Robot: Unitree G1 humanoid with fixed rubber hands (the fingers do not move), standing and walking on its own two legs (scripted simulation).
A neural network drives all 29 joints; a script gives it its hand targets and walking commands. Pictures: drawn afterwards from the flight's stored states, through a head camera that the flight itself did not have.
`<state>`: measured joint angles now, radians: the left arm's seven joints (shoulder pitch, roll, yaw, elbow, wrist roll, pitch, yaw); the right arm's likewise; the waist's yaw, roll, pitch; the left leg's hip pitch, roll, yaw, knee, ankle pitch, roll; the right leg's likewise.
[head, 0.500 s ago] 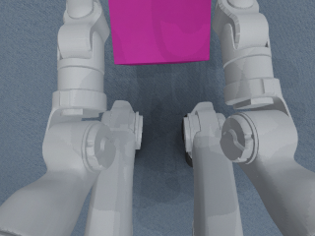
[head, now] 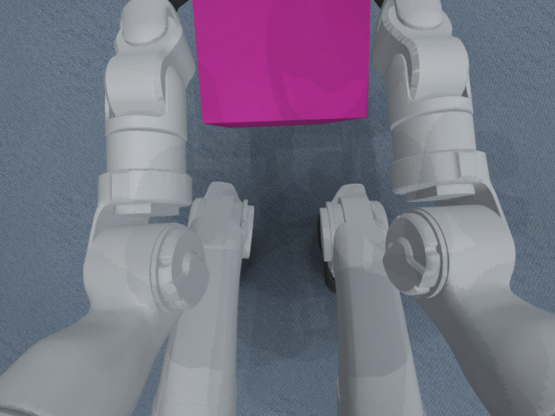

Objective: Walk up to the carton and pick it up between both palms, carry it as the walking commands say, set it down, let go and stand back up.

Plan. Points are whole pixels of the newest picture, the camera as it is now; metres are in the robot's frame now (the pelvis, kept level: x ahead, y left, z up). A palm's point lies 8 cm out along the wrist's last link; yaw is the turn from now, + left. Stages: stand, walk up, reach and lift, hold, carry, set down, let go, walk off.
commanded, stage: reach and lift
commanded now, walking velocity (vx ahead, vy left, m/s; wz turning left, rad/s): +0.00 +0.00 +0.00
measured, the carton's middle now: (275, 35) +0.54 +0.02 -0.15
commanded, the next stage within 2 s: none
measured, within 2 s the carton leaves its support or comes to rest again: neither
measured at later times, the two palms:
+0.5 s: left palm out of the picture +0.52 +0.14 +0.00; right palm out of the picture +0.53 -0.10 -0.01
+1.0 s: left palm out of the picture +0.49 +0.14 +0.08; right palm out of the picture +0.51 -0.10 +0.07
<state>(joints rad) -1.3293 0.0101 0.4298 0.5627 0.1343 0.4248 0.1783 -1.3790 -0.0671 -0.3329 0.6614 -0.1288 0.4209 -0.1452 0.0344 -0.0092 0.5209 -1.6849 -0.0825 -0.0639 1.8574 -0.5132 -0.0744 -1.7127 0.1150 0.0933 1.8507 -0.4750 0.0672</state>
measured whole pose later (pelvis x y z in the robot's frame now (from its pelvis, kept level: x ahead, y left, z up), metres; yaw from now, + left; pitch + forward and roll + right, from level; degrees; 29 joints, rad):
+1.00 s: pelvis +0.01 +0.00 +0.11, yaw +0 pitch +12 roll +1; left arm -1.07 -0.06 0.39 0.54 0.14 0.42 0.18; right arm -1.12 0.02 -0.33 0.64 -0.15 0.40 -0.14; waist 0.04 0.00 0.43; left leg -1.25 -0.07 -0.09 1.50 -0.47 -0.07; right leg -1.27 0.09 0.09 1.50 -0.44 0.04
